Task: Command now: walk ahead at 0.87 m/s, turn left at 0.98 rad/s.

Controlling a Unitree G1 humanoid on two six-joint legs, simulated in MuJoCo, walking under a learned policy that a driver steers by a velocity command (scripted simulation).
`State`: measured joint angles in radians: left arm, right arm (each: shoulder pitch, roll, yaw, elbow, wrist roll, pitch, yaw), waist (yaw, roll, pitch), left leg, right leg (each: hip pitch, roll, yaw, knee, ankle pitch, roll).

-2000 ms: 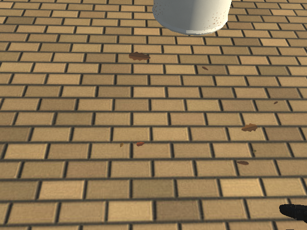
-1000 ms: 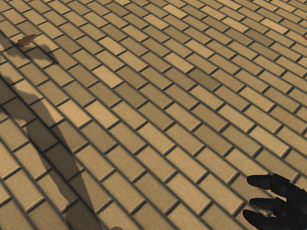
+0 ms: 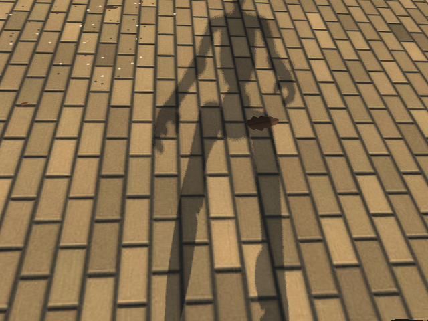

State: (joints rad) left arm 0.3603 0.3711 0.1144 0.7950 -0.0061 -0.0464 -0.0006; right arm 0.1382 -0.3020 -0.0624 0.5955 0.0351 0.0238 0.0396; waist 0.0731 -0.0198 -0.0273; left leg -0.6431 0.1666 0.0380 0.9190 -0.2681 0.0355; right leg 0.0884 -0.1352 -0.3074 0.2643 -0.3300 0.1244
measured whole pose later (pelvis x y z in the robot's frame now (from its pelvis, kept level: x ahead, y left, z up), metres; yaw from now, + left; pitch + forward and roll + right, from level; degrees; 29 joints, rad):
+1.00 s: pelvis +0.73 +0.47 -0.04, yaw +58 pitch -1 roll -4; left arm 0.37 0.30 0.07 0.83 -0.01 -0.06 0.00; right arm 0.08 -0.32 -0.06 0.59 0.05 -0.02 0.05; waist 0.03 0.00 0.09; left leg -0.59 -0.02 0.09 0.80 -0.20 0.16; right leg 0.15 -0.06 -0.21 0.84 -0.43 0.05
